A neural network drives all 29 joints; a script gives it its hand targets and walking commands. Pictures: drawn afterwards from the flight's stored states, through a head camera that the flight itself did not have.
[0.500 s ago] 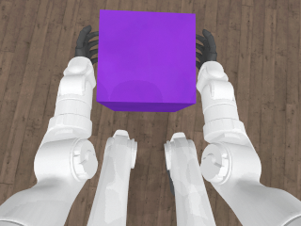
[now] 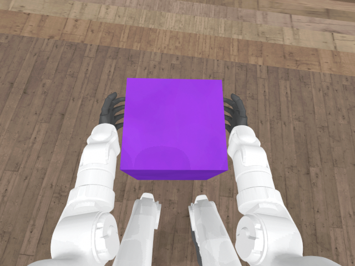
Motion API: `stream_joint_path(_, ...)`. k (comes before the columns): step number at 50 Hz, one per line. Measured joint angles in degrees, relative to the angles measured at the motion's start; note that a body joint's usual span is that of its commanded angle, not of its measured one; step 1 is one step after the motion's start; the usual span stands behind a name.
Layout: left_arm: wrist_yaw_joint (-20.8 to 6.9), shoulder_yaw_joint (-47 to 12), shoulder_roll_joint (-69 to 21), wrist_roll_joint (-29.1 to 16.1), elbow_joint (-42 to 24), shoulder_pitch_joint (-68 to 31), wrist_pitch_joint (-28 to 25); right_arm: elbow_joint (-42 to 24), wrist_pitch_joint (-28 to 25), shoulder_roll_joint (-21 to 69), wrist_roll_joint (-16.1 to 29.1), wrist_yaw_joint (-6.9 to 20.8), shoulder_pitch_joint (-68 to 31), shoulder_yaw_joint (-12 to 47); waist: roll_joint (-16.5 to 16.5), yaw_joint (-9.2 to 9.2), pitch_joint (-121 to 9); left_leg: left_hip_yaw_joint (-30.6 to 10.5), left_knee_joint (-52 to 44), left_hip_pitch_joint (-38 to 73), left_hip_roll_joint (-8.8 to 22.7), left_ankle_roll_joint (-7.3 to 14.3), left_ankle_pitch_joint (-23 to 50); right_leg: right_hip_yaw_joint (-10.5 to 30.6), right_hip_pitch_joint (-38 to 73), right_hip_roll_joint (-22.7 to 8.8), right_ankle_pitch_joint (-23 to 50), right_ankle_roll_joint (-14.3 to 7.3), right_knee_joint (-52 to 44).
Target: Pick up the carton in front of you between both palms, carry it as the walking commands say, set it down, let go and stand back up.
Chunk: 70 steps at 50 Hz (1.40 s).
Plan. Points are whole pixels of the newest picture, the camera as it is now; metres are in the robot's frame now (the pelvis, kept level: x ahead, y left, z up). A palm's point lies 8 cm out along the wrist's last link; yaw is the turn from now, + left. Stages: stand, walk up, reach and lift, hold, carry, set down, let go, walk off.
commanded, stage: reach and lift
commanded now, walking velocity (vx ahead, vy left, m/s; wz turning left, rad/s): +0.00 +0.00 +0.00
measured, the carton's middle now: (173, 137) +0.40 +0.02 -0.11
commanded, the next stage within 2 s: hold in 1.74 s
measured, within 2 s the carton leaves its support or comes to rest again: neither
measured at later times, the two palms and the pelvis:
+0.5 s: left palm (86, 112) +0.37 +0.16 +0.11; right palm (274, 115) +0.37 -0.14 +0.11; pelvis +0.05 +0.00 +0.14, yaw +1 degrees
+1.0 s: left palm (61, 103) +0.34 +0.15 +0.19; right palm (314, 105) +0.34 -0.15 +0.20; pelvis +0.05 +0.00 +0.17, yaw +0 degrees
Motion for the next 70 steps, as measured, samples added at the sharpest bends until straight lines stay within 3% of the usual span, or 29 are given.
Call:
stream_joint_path(21, -0.65, -3.08, -3.91, 1.6, -4.06, 17.67, -0.77, -3.42, -0.75, 2.8, -1.63, 1.33, 17.58, 3.87, 0.46, -0.55, 2.41, -1.46, -30.07, 38.79, 1.19, 1.24, 6.61, 1.43, 38.71, -1.97, 6.69, -1.55, -30.04)
stream_joint_path(28, -0.71, -4.48, -5.02, 1.92, -8.35, 22.68, 3.07, -7.26, 3.16, 3.28, -1.9, 1.77, 22.28, 5.67, 0.66, -0.74, 4.34, -1.81, -41.04, 53.13, 1.89, 1.59, 9.98, 1.88, 53.05, -2.71, 10.18, -1.88, -41.12)
stream_joint_path(39, -0.82, -6.37, -6.95, 4.88, -16.46, 26.72, 13.62, -13.62, 13.66, 2.83, -4.15, 3.82, 25.0, 7.76, 0.81, -1.06, 7.57, -2.17, -54.28, 72.64, 2.78, 1.92, 14.63, 2.11, 72.61, -3.73, 14.93, -2.21, -54.51)
stream_joint_path(48, -2.65, -3.29, -7.74, 8.57, -15.15, 22.91, 17.34, -12.16, 17.36, 3.79, -8.11, 5.47, 20.98, 4.72, 0.88, -0.93, 11.45, -1.91, -54.94, 76.08, 2.91, 1.9, 15.57, 2.1, 75.95, -3.76, 15.86, -2.18, -55.05)
stream_joint_path(70, -2.95, -4.6, -7.79, 8.64, -19.03, 23.0, 19.13, -16.1, 19.04, 3.74, -8.25, 5.92, 21.24, 5.83, 0.8, -1.06, 13.33, -1.45, -57.98, 78.89, 3.05, 2.15, 16.63, 1.95, 78.76, -4.3, 16.95, -2.05, -58.16)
